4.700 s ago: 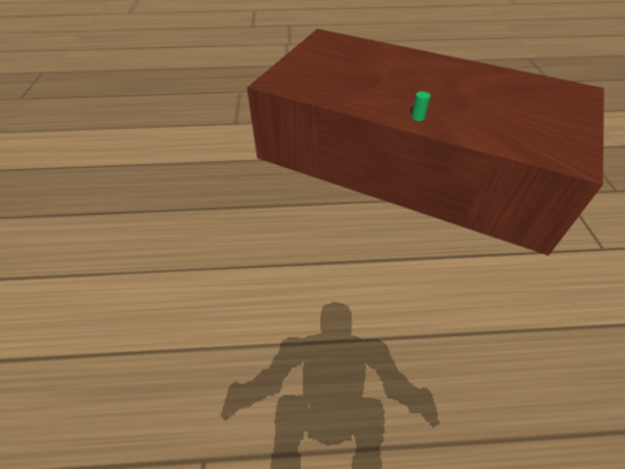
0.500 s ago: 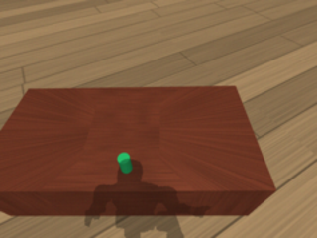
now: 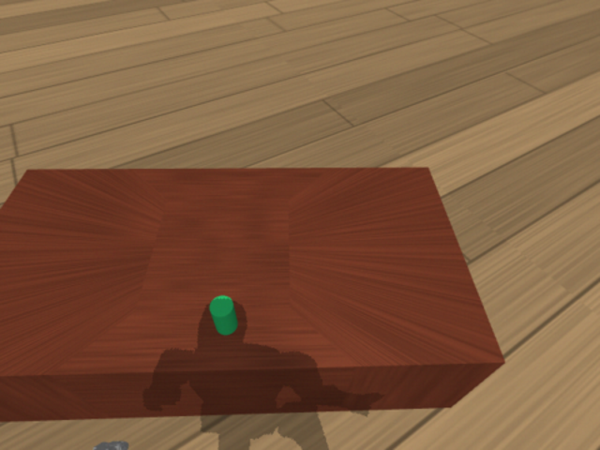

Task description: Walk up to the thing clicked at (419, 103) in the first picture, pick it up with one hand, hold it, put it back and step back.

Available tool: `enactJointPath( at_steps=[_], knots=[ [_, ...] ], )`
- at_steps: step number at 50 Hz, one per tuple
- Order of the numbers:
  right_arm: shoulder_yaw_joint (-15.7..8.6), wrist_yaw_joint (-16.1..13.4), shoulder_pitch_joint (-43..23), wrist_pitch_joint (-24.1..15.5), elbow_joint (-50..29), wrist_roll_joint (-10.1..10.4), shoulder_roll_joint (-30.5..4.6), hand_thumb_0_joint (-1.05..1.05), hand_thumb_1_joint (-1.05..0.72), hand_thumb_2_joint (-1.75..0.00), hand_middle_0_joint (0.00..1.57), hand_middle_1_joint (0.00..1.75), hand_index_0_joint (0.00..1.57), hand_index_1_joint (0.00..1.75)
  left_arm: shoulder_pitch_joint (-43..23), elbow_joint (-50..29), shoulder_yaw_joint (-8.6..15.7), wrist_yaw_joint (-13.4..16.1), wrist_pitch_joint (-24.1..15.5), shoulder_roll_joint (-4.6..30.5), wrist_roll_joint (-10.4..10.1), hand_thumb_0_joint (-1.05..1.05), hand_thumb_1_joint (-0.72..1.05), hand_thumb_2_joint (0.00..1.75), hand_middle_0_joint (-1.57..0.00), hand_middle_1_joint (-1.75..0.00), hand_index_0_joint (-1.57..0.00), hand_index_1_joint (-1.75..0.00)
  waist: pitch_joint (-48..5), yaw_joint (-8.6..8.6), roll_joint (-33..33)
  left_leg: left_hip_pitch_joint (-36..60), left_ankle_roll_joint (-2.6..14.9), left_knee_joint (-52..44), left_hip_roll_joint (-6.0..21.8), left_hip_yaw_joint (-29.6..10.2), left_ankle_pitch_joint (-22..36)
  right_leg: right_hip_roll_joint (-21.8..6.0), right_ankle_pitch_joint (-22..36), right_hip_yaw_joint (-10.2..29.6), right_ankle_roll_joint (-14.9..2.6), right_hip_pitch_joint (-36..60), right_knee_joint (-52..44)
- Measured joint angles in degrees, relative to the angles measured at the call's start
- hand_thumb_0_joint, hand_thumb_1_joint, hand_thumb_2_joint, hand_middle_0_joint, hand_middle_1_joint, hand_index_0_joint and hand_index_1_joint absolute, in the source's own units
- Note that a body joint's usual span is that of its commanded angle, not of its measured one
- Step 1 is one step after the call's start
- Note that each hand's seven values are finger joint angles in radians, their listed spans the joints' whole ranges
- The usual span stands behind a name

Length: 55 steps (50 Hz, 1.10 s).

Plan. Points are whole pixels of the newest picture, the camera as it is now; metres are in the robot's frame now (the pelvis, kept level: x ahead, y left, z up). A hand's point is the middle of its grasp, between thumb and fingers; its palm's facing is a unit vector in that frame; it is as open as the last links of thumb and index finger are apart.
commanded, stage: walk up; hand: left
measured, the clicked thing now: (224, 315) +0.46 +0.19 -0.34
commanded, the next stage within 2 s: stand in 0.56 s
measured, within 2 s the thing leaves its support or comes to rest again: neither
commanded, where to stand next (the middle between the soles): +0.05 -0.02 m, yaw +1 degrees
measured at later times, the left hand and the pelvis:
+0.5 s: hand out of the picture +0.07 +0.25 -0.16, palm faces +0.01 -0.95 -0.32, open 7.3 cm; pelvis +0.01 +0.00 +0.00, yaw +1 degrees
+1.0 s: hand out of the picture +0.09 +0.26 -0.16, palm faces -0.02 -0.94 -0.34, open 7.3 cm; pelvis +0.02 +0.00 +0.00, yaw +0 degrees
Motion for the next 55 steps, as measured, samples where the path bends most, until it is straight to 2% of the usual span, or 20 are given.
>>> enactJointPath(
  at_steps=[20, 55],
  knots=[
    [-0.20, 0.01, -0.93, 0.46, -0.28, 0.13, 0.55, 0.00, -0.90, -0.89, 0.20, 0.30, 0.21, 0.30, 3.53, 1.69, 0.28, 0.27, 0.13, -0.28, 0.12, 0.00, 0.90, 0.90, -0.21, -0.30, -0.20, -0.30, -0.01, 1.42, 0.72, 0.80, -0.01, -0.48, -0.47, -0.48, -0.38, -0.38, -0.32, -0.60, 0.13, 1.35, -1.08],
    [-0.30, 0.10, 0.79, 0.62, -0.61, 0.13, 0.08, 0.00, -0.90, -0.89, 0.20, 0.30, 0.20, 0.30, 4.40, -1.80, -0.18, 0.54, -0.38, 0.17, 0.34, 0.00, 0.90, 0.90, -0.21, -0.30, -0.21, -0.30, 0.02, 0.85, -0.13, 2.05, 0.35, -0.69, -0.91, 0.42, -1.24, -0.99, -0.72, 0.16, 0.56, 2.49, -1.68]
  ],
)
